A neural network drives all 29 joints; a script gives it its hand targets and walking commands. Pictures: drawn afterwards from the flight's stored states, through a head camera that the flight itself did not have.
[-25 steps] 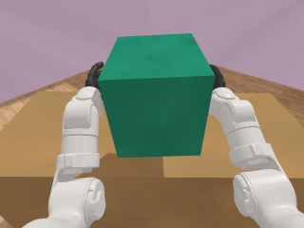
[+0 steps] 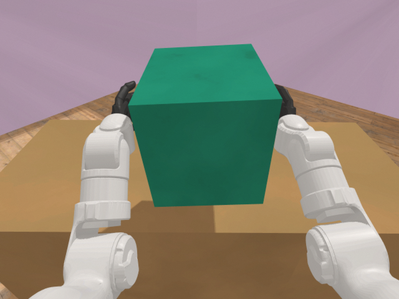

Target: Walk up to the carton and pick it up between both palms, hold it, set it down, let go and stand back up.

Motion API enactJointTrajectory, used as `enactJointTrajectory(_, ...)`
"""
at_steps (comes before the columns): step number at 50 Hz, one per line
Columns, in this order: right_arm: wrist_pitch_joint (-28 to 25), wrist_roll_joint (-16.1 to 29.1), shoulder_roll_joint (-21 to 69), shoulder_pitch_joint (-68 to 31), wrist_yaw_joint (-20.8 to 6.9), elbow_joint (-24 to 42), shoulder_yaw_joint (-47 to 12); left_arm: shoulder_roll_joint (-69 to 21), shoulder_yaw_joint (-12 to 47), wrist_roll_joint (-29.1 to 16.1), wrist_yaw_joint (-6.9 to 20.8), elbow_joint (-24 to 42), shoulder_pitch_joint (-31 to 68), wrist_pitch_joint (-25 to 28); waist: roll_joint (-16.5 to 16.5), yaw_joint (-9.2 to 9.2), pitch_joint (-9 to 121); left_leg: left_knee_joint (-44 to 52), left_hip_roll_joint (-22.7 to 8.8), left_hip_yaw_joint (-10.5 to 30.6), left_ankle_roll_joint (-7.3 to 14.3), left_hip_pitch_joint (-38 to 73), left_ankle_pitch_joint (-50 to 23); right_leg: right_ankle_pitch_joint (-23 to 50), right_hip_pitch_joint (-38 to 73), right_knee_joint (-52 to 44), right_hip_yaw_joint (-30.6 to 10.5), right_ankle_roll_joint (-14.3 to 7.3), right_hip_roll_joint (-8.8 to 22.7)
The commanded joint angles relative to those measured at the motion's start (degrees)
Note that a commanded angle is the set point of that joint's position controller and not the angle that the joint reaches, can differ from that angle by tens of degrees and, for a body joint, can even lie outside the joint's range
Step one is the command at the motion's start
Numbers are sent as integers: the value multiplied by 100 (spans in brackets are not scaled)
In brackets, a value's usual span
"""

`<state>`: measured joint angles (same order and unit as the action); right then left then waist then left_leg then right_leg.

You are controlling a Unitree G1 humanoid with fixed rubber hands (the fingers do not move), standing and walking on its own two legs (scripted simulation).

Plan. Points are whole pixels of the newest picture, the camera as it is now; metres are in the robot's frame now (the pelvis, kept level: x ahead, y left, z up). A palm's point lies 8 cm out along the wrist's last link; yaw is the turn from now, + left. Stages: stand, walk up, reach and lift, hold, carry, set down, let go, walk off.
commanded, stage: hold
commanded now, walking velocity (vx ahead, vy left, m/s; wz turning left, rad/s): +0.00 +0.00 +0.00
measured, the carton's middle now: (205, 121) +0.42 -0.02 +0.22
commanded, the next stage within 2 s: set down in 0.22 s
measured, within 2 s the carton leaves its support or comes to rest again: neither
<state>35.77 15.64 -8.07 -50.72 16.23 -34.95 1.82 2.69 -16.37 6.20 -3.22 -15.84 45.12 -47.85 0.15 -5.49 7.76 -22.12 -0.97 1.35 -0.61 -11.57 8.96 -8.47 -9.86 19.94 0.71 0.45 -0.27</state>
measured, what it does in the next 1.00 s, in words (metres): stands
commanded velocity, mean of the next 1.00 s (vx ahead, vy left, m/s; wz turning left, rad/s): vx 0.00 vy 0.00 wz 0.00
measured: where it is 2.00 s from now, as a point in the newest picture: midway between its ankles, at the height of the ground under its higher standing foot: outside the picture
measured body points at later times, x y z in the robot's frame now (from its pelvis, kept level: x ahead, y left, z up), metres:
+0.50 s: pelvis +0.00 +0.00 +0.00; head -0.06 +0.01 +0.45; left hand +0.41 +0.14 +0.24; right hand +0.40 -0.17 +0.23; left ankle +0.03 +0.13 -0.75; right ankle +0.03 -0.12 -0.75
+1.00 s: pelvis +0.03 +0.00 +0.00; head -0.01 +0.02 +0.45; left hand +0.44 +0.13 +0.19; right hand +0.42 -0.18 +0.17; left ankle +0.03 +0.13 -0.75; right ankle +0.03 -0.12 -0.75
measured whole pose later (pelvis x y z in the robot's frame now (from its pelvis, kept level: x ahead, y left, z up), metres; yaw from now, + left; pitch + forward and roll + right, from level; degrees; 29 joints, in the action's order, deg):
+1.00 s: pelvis +0.03 +0.00 +0.00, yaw +0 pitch +0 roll -1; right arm 18.4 13.7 -4.8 -40.2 16.6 -37.3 2.7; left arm 2.5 -13.5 7.1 -1.2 -25.5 41.7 -30.8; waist 2.1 -5.5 6.7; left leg -20.4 -1.0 1.4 -0.9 -10.0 10.5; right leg -9.7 -8.0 17.6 0.7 0.3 -0.3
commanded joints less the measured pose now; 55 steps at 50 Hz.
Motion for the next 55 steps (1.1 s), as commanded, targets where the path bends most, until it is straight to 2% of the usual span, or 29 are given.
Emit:
enactJointTrajectory(1, -612, 1518, 4275, -6388, -909, 2784, -2066, -3709, 2572, -622, 712, 772, 5272, 480, -145, 565, 3167, 93, 341, 100, 70, 1177, -983, 622, 890, -323, -42, 208, -549)
enactJointTrajectory(2, -612, 1529, 4246, -6346, -916, 2734, -2036, -3736, 2584, -607, 711, 792, 5266, 479, -230, 537, 3224, 91, 331, 103, 43, 1227, -1001, 616, 906, -329, -38, 198, -556)
enactJointTrajectory(6, -597, 1497, 4264, -6386, -908, 2691, -2025, -3695, 2464, -523, 720, 655, 5197, 459, -152, 593, 2997, 134, 338, 85, 80, 1135, -911, 578, 888, -354, -52, 214, -527)
enactJointTrajectory(9, -624, 1532, 4232, -6395, -907, 2865, -2059, -3762, 2617, -635, 704, 810, 5244, 480, -211, 518, 3235, 84, 341, 98, 41, 1252, -1064, 685, 905, -335, -34, 199, -545)
enactJointTrajectory(11, -603, 1500, 4197, -6336, -900, 2740, -2016, -3752, 2621, -618, 720, 811, 5278, 475, -218, 500, 3112, 73, 342, 109, 22, 1229, -1063, 668, 882, -343, -35, 206, -540)
enactJointTrajectory(12, -590, 1388, 4090, -6230, -856, 2301, -1862, -3513, 2447, -657, 757, 673, 5470, 547, -154, 284, 2735, 222, 386, 8, 28, 1135, -683, 609, 945, -484, -54, 139, -382)
enactJointTrajectory(14, -728, 1246, 4157, -6426, -890, 2389, -1782, -3474, 2300, -594, 767, 528, 5516, 660, -78, 353, 2903, 258, 367, -4, 59, 1021, -487, 443, 928, -450, -29, 166, -360)
enactJointTrajectory(15, -822, 1118, 4128, -6499, -922, 2285, -1639, -3450, 2215, -533, 793, 402, 5612, 739, -116, 318, 2827, 286, 355, 17, 57, 951, -285, 279, 863, -461, -10, 152, -327)
enactJointTrajectory(16, -884, 1039, 4145, -6620, -944, 2234, -1591, -3461, 2087, -492, 813, 267, 5616, 767, -24, 356, 2717, 328, 359, -9, 96, 853, -159, 143, 864, -469, 0, 153, -309)
enactJointTrajectory(17, -1007, 906, 4213, -6551, -968, 2105, -1473, -3457, 2074, -465, 834, 244, 5750, 883, -121, 322, 2768, 368, 348, -26, 64, 872, -85, 93, 880, -474, 5, 141, -288)
enactJointTrajectory(19, -1239, 615, 4277, -6451, -998, 1907, -1304, -3461, 1895, -349, 896, -85, 5634, 1075, -14, 327, 2662, 417, 340, -43, 89, 892, 38, -35, 892, -519, 39, 155, -283)
enactJointTrajectory(20, -1352, 457, 4239, -6299, -1024, 1668, -1137, -3463, 1834, -257, 929, -247, 5587, 1161, -73, 254, 2486, 474, 335, -38, 70, 942, 150, -120, 838, -548, 67, 135, -280)
enactJointTrajectory(21, -1499, 335, 4294, -6298, -1039, 1590, -1071, -3453, 1684, -160, 974, -405, 5555, 1269, 12, 303, 2475, 501, 340, -80, 103, 1006, 125, -138, 916, -572, 89, 158, -282)
enactJointTrajectory(23, -1745, -23, 4249, -6070, -1049, 1256, -659, -3344, 1484, 18, 1079, -797, 5484, 1489, 73, 166, 2210, 584, 333, -112, 132, 942, 386, -316, 974, -609, 124, 180, -250)
enactJointTrajectory(26, -1995, -232, 4168, -5799, -1018, 1002, -514, -3296, 1380, 184, 1159, -1108, 5171, 1711, 131, 110, 2148, 598, 371, -159, 148, 1051, 145, -77, 1199, -611, 175, 237, -286)
enactJointTrajectory(29, -2218, -246, 4128, -5666, -966, 998, -595, -3319, 1504, 231, 1196, -1125, 5007, 1859, -25, 39, 2177, 564, 402, -187, 105, 1226, -182, 328, 1396, -624, 225, 261, -289)
enactJointTrajectory(35, -2542, 174, 4233, -5643, -774, 1928, -1553, -3656, 2455, -128, 1047, -378, 4705, 2081, -266, -32, 3124, 51, 456, -127, -122, 2033, -1960, 2199, 1807, -438, 198, 283, -414)
enactJointTrajectory(37, -2572, 296, 4244, -5587, -715, 2274, -1875, -3713, 2610, -195, 1017, -224, 4399, 2083, -189, 25, 3208, -75, 492, -110, -158, 2077, -2342, 2779, 1914, -368, 160, 309, -403)
enactJointTrajectory(39, -2529, 387, 4280, -5439, -696, 2397, -2124, -3691, 2608, -168, 1013, -94, 4268, 2062, -48, 80, 3111, -99, 512, -99, -132, 2025, -2461, 3210, 2018, -310, 93, 350, -357)
enactJointTrajectory(41, -2557, 492, 4335, -5583, -684, 2817, -2390, -3720, 2650, -210, 992, 38, 4076, 2044, 28, 214, 3127, -114, 513, -84, -116, 1947, -2587, 3494, 2095, -262, 79, 376, -339)
enactJointTrajectory(44, -2557, 546, 4335, -5503, -660, 3165, -2548, -3863, 2923, -293, 983, 290, 3950, 2004, -39, 135, 3241, -164, 515, -39, -147, 1976, -2693, 3873, 2156, -177, 28, 379, -304)
enactJointTrajectory(45, -2562, 522, 4261, -5549, -663, 3195, -2539, -3862, 2846, -272, 992, 202, 3924, 1988, 16, 155, 3093, -151, 513, -27, -131, 1924, -2616, 3806, 2062, -191, 28, 379, -297)
enactJointTrajectory(46, -2550, 466, 4240, -5455, -658, 3224, -2470, -3867, 2876, -289, 1012, 187, 3876, 1984, 51, 91, 3133, -148, 498, -24, -140, 1928, -2579, 3815, 2088, -172, 34, 370, -306)
enactJointTrajectory(47, -2539, 439, 4214, -5367, -658, 3118, -2440, -3890, 2867, -255, 1041, 114, 3853, 1954, -24, 62, 3000, -122, 498, -12, -139, 1883, -2464, 3734, 2064, -194, 41, 358, -281)
enactJointTrajectory(49, -2531, 286, 4070, -5339, -694, 2822, -2174, -3840, 2698, -164, 1087, -121, 3948, 1956, -19, 12, 2730, -17, 461, -19, -121, 1837, -2062, 3140, 1848, -292, 74, 336, -274)
enactJointTrajectory(55, -2610, -216, 3984, -5282, -827, 1992, -1403, -3706, 2305, 19, 1218, -763, 4373, 2137, -34, -91, 2171, 237, 401, -75, -57, 1594, -1145, 1954, 1432, -474, 127, 307, -242)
